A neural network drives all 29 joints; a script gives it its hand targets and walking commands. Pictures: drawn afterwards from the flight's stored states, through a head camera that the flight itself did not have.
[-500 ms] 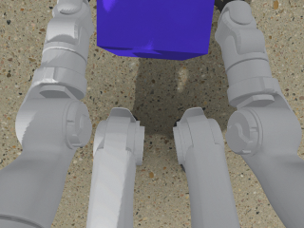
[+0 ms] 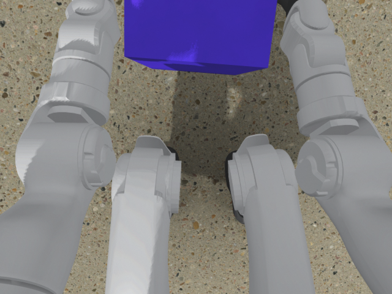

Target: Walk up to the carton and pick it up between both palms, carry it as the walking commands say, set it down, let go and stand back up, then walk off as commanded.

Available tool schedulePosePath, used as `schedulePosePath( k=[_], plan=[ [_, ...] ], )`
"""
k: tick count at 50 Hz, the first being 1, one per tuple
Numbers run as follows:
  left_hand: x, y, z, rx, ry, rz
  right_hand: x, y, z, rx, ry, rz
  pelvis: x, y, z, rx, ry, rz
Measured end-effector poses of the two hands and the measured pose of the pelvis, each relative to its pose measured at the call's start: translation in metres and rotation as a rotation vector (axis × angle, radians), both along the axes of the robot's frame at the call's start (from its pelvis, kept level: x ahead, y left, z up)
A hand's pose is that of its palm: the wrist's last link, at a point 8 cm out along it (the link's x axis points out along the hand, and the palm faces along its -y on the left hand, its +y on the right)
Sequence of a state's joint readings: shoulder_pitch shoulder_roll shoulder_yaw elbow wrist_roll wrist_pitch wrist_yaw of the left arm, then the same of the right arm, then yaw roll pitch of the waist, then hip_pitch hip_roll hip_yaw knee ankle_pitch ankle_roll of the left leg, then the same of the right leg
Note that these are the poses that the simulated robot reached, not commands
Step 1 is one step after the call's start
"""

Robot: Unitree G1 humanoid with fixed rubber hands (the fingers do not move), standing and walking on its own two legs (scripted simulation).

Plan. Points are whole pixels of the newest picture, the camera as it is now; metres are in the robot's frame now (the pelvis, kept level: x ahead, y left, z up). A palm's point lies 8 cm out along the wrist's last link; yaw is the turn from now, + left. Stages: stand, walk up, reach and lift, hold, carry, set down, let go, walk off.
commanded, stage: set down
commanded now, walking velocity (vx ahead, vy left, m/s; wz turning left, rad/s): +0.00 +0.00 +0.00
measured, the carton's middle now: (199, 7) +0.54 +0.02 -0.24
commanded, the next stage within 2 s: none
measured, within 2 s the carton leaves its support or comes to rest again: neither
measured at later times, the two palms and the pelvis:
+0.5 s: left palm out of the picture +0.54 +0.17 -0.16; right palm (301, 1) +0.53 -0.13 -0.16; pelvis -0.01 +0.00 -0.01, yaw +0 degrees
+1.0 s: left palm out of the picture +0.54 +0.18 -0.18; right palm out of the picture +0.53 -0.14 -0.17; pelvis -0.01 +0.00 +0.00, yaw -1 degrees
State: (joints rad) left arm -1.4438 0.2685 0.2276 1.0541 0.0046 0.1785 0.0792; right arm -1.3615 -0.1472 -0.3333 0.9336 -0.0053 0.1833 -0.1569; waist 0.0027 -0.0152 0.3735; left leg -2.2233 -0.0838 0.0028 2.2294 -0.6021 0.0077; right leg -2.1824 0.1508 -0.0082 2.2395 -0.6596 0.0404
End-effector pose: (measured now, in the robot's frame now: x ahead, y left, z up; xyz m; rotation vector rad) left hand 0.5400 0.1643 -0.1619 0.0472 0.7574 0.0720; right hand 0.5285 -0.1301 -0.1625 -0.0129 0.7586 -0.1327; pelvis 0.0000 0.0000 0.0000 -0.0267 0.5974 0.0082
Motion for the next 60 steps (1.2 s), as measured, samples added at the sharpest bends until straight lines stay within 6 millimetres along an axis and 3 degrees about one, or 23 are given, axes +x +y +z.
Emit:
schedulePosePath(
  k=[45, 52, 60],
  plan=[
    [0.005, 0.002, -0.008, -0.018, -0.046, -0.038, 0.007, -0.004, -0.006, -0.001, -0.039, 0.053, -0.007, -0.001, -0.007, -0.004, -0.057, -0.007],
    [0.0, 0.022, -0.016, 0.016, -0.017, 0.026, 0.006, -0.014, -0.01, -0.033, -0.019, 0.034, -0.005, 0.0, -0.003, -0.005, -0.021, -0.007],
    [0.002, 0.042, -0.008, 0.028, -0.023, 0.053, 0.006, -0.028, -0.008, -0.041, -0.017, 0.026, -0.004, 0.001, -0.003, -0.003, 0.015, -0.004]
  ],
)
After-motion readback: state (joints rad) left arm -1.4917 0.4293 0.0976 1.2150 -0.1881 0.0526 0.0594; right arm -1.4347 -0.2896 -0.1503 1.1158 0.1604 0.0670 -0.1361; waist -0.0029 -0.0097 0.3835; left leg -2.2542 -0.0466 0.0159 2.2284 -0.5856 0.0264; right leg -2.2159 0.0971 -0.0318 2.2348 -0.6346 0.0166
